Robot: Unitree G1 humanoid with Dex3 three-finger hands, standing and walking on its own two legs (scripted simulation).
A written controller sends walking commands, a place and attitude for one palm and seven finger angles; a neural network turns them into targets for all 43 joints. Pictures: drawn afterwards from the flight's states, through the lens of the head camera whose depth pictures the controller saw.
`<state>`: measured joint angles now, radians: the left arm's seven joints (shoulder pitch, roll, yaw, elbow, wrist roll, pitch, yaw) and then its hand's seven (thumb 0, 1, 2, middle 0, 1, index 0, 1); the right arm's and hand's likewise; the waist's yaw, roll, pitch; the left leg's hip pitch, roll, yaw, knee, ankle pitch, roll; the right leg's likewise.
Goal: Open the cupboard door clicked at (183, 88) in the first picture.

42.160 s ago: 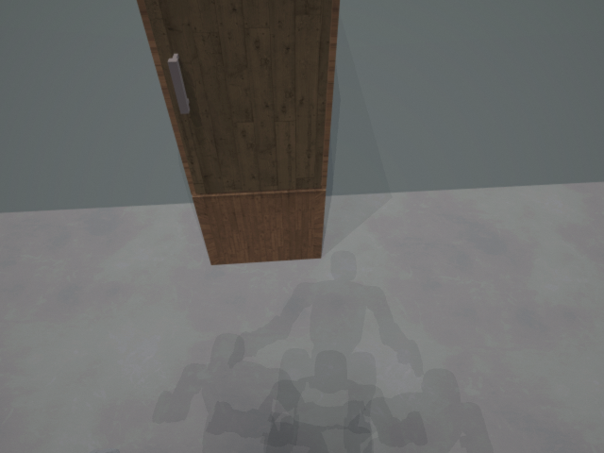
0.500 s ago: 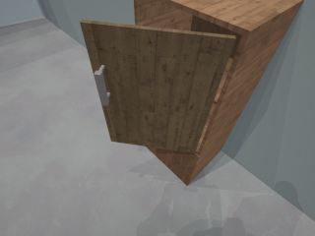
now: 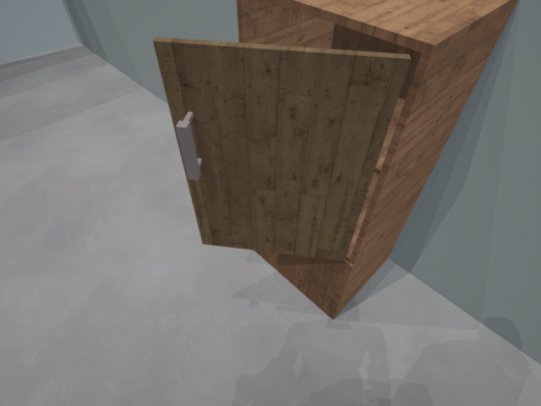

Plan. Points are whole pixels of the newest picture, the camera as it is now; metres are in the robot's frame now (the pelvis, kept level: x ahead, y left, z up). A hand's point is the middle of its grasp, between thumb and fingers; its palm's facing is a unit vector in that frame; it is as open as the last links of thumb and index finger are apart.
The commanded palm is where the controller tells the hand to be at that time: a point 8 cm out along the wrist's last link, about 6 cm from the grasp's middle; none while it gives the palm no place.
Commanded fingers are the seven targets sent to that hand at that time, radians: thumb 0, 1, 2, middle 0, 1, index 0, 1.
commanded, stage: look again from close up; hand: left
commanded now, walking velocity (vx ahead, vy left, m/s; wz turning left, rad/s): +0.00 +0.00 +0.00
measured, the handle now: (191, 146) +0.58 +0.20 +0.05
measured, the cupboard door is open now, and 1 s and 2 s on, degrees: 38 38 38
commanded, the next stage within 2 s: shuffle to correct the standing spot in 0.18 s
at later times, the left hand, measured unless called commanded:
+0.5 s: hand out of the picture -0.06 +0.17 -0.18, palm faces +0.04 -0.99 -0.17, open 7.4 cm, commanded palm none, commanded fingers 0.00 0.90 0.90 -0.20 -0.30 -0.20 -0.30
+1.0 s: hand out of the picture +0.05 +0.19 -0.17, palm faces -0.05 -0.98 -0.22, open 7.3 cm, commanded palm none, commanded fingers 0.00 0.90 0.90 -0.20 -0.30 -0.20 -0.30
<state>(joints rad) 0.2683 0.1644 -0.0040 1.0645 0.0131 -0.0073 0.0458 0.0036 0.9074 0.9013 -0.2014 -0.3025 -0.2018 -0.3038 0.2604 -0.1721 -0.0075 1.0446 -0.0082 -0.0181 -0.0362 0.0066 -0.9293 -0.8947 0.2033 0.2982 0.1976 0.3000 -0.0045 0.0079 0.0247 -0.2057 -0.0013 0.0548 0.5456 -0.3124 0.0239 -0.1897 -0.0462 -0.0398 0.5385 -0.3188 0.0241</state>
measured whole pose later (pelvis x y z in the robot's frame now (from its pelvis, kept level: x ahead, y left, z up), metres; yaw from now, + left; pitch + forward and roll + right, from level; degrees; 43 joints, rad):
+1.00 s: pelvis +0.00 +0.02 +0.00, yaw -5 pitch -1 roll +0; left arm 0.24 0.16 0.01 1.05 0.01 0.00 0.05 0.01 0.93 0.90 -0.20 -0.30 -0.20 -0.30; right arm 0.30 -0.10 0.00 1.14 -0.01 -0.03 -0.04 0.02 -0.93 -0.89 0.21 0.30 0.20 0.30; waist -0.01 -0.01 0.04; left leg -0.16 -0.01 0.14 0.47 -0.29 0.05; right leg -0.22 -0.04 -0.01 0.50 -0.26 0.02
